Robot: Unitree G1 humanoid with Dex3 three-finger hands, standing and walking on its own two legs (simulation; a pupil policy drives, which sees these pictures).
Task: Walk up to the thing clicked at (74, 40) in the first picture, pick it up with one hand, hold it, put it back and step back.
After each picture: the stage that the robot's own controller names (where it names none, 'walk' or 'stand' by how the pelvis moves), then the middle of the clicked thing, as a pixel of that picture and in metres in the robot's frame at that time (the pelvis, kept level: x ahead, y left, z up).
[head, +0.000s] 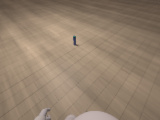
stand; (74, 40) +1.74 +0.47 -0.66
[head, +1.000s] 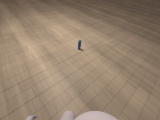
walk; (79, 45) +1.61 +0.24 -0.63
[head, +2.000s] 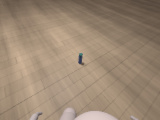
walk; (80, 58) +1.05 +0.17 -0.64
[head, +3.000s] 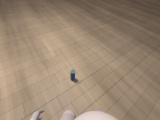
walk; (72, 75) +0.67 +0.20 -0.65
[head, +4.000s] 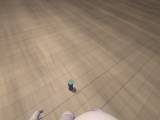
stand; (70, 85) +0.50 +0.18 -0.65
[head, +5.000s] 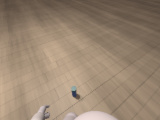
stand; (74, 91) +0.45 +0.19 -0.65
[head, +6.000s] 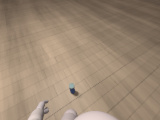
stand; (72, 88) +0.43 +0.21 -0.64
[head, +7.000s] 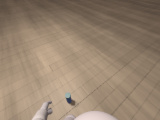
stand; (68, 98) +0.36 +0.24 -0.65
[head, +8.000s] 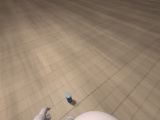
stand; (69, 98) +0.37 +0.24 -0.66
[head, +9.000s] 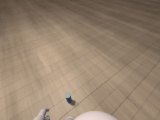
stand; (68, 98) +0.36 +0.25 -0.66
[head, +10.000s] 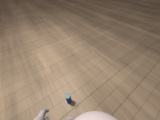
stand; (68, 98) +0.36 +0.25 -0.66
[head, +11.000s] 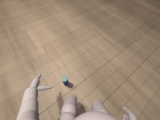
go down; (65, 81) +0.40 +0.25 -0.54
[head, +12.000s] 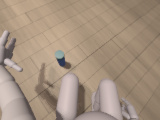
go down; (61, 59) +0.44 +0.28 -0.26
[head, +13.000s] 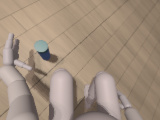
close in; (44, 52) +0.42 +0.30 -0.20
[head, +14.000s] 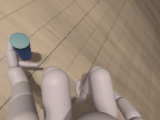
close; (23, 49) +0.42 +0.33 -0.16
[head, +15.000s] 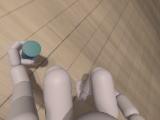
lift; (29, 52) +0.39 +0.31 -0.15
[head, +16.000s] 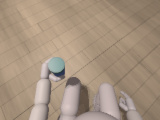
lift; (58, 70) +0.31 +0.22 -0.01
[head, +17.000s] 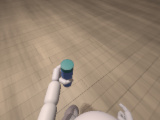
hold; (67, 75) +0.31 +0.17 +0.03
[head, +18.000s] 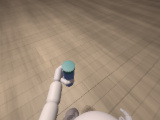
hold; (68, 75) +0.31 +0.16 +0.04
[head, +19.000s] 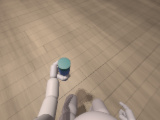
crouch; (64, 71) +0.35 +0.18 -0.03
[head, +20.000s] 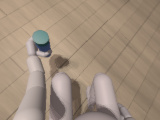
lower; (44, 47) +0.47 +0.27 -0.07
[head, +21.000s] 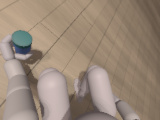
lower; (22, 48) +0.43 +0.31 -0.17
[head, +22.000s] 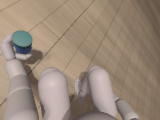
lower; (23, 48) +0.42 +0.31 -0.16
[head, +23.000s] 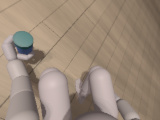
lower; (25, 48) +0.42 +0.31 -0.16
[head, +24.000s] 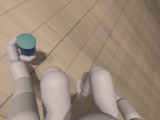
lower; (27, 49) +0.41 +0.31 -0.16
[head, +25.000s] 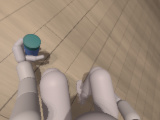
open; (31, 50) +0.42 +0.29 -0.16
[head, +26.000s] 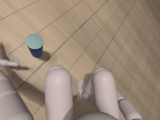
stand; (36, 48) +0.41 +0.30 -0.17
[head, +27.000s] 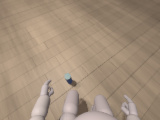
stand; (68, 79) +0.41 +0.22 -0.49
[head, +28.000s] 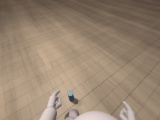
stand; (71, 96) +0.38 +0.20 -0.60
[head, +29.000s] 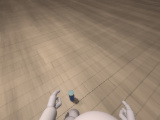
stand; (71, 96) +0.38 +0.20 -0.60
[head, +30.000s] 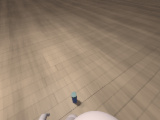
stand; (74, 97) +0.41 +0.19 -0.65
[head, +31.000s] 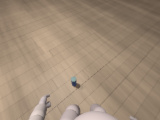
walk; (73, 81) +0.46 +0.16 -0.64
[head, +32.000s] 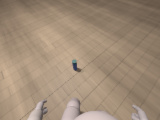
walk; (74, 65) +0.73 +0.27 -0.62
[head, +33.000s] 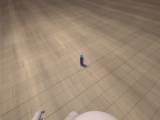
stand; (81, 60) +1.03 +0.23 -0.64
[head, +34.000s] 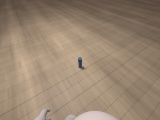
stand; (80, 62) +1.03 +0.23 -0.66
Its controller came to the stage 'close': yes
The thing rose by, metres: 0.68
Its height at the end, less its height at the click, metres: +0.00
